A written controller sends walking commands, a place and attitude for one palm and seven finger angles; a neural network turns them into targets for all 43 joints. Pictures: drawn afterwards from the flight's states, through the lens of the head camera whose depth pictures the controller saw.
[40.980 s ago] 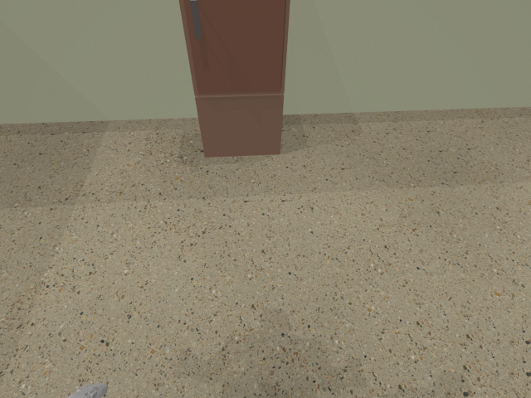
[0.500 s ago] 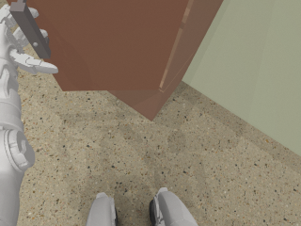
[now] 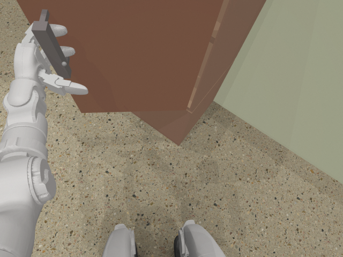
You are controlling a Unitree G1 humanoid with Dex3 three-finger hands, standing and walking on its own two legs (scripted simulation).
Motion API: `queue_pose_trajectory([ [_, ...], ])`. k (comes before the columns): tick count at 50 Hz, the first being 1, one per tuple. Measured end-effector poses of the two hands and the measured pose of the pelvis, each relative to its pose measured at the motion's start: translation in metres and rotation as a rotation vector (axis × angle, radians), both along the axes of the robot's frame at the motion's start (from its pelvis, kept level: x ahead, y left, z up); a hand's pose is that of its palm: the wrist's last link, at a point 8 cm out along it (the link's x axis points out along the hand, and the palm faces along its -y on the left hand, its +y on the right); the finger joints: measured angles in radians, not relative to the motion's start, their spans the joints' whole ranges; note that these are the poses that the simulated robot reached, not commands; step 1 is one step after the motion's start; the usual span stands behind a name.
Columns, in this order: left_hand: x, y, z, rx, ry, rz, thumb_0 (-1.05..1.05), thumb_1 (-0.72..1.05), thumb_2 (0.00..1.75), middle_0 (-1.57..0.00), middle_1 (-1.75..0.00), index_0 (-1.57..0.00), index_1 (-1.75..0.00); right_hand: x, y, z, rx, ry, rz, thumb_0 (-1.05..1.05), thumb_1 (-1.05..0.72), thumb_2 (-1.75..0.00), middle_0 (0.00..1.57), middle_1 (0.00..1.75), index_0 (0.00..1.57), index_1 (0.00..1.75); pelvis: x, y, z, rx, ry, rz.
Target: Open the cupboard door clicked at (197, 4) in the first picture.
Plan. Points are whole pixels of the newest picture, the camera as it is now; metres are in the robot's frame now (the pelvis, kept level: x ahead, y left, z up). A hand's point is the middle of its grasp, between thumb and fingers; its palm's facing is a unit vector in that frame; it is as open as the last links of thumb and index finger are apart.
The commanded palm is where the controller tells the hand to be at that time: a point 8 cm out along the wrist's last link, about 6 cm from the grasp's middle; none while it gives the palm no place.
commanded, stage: slide the fingers in behind the handle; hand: left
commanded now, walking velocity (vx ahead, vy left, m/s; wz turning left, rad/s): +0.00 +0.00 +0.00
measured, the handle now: (55, 46) +0.58 +0.21 +0.08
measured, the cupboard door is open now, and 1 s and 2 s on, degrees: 41 40 73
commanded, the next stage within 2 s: close the thumb around the handle in 0.26 s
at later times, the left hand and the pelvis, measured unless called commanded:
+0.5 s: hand (64, 61) +0.53 +0.19 +0.08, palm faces -0.01 -1.00 -0.01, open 13.5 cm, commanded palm +0.52 +0.22 +0.08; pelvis -0.01 +0.00 -0.01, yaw +0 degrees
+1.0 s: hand (64, 60) +0.54 +0.19 +0.08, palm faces +0.00 -1.00 -0.02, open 5.8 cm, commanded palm +0.51 +0.21 +0.08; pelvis +0.00 +0.00 +0.00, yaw +0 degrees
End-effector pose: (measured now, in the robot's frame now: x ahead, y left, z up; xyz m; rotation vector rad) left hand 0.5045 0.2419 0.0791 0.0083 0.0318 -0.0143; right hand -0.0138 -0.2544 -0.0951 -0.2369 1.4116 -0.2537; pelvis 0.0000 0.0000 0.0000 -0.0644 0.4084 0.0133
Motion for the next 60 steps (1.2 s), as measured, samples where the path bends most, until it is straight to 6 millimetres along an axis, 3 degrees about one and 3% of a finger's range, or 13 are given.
queue_pose_trajectory([
  [24, 0.008, 0.0, 0.0, -0.001, -0.003, 0.0, -0.01, -0.45, 0.32, -0.29, -1.21, -0.3, -1.22, -0.017, 0.002, -0.002, -0.011, 0.035, -0.004, 0.0, -0.91, -0.9, 0.21, 0.3, 0.2, 0.3, -0.006, 0.002, -0.005, -0.004, 0.019, 0.0],
  [31, 0.01, 0.0, 0.0, 0.007, 0.002, 0.008, -0.01, -0.2, 0.43, -0.31, -1.23, -0.31, -1.24, -0.02, 0.004, -0.002, -0.004, 0.051, -0.003, 0.0, -0.91, -0.9, 0.21, 0.3, 0.2, 0.3, -0.006, 0.002, -0.005, -0.005, 0.022, 0.005],
  [49, 0.01, 0.0, 0.0, 0.009, 0.002, 0.014, 0.01, 0.71, 0.82, -0.36, -1.33, -0.35, -1.33, -0.007, 0.0, 0.0, -0.005, 0.04, 0.009, 0.0, -0.91, -0.9, 0.21, 0.3, 0.2, 0.3, 0.001, 0.001, -0.002, -0.004, 0.021, 0.008],
  [60, 0.004, -0.001, 0.0, 0.005, 0.002, 0.02, 0.01, 0.72, 0.8, -0.35, -1.35, -0.34, -1.35, 0.006, 0.0, 0.0, 0.006, 0.013, 0.01, 0.0, -0.91, -0.9, 0.21, 0.3, 0.2, 0.3, 0.006, 0.0, 0.002, 0.0, 0.007, 0.005],
])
